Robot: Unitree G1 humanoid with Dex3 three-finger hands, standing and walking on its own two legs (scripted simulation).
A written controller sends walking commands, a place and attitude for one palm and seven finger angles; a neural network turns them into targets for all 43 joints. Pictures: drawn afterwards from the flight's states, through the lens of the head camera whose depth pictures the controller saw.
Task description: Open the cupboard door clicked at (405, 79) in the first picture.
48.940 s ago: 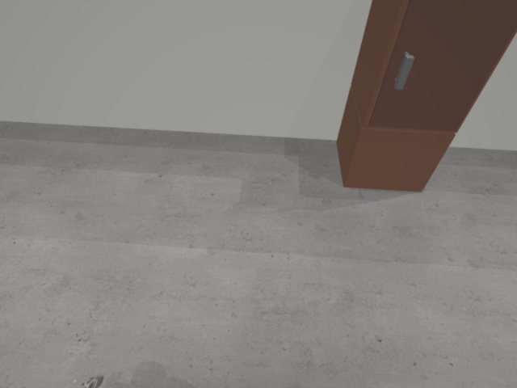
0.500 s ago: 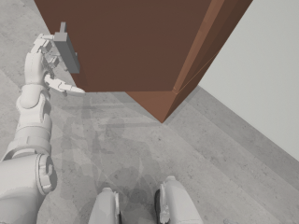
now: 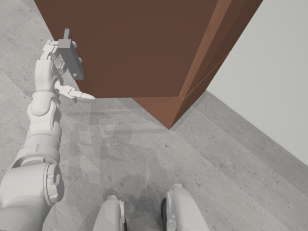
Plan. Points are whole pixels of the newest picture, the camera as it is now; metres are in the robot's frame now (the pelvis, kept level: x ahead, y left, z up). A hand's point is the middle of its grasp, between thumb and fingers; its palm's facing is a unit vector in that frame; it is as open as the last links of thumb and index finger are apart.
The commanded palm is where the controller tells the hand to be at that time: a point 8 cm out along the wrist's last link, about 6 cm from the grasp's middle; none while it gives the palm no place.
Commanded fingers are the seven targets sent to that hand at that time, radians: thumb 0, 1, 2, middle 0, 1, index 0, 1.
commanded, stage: slide the fingers in behind the handle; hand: left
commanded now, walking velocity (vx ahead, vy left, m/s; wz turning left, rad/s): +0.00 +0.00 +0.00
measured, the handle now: (73, 55) +0.56 +0.18 +0.04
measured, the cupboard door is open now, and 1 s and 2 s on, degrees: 46 47 85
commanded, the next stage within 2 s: close the thumb around the handle in 0.10 s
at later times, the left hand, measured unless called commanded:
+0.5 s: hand (75, 74) +0.50 +0.17 +0.04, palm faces -0.01 -1.00 -0.02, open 11.6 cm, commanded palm +0.47 +0.20 +0.04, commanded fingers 0.00 0.40 0.68 -0.36 -1.30 -0.36 -1.30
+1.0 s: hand (79, 74) +0.50 +0.16 +0.04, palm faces -0.02 -1.00 -0.02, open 6.5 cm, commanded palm +0.47 +0.20 +0.04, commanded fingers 0.00 0.90 0.90 -0.40 -1.35 -0.40 -1.35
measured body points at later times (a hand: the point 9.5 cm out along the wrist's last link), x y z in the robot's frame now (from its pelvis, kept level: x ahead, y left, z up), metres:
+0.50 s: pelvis +0.00 +0.00 +0.00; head +0.15 +0.02 +0.42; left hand +0.49 +0.22 +0.04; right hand +0.04 -0.26 -0.12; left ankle +0.00 +0.11 -0.63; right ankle +0.06 -0.13 -0.63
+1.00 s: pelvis +0.00 +0.00 +0.00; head +0.15 +0.02 +0.42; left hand +0.49 +0.21 +0.04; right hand +0.04 -0.26 -0.12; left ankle +0.00 +0.11 -0.63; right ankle +0.06 -0.13 -0.63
